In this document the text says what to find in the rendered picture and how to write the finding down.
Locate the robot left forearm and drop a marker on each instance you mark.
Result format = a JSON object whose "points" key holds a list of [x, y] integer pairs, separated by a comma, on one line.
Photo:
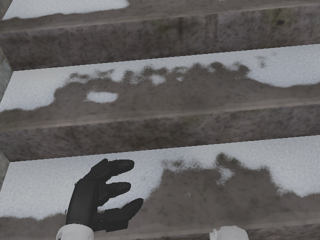
{"points": [[75, 232]]}

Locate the right robot thigh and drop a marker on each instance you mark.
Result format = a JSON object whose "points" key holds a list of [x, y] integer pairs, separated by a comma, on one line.
{"points": [[228, 233]]}

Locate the robot left hand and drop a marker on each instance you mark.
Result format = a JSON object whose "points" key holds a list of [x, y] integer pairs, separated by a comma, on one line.
{"points": [[91, 191]]}

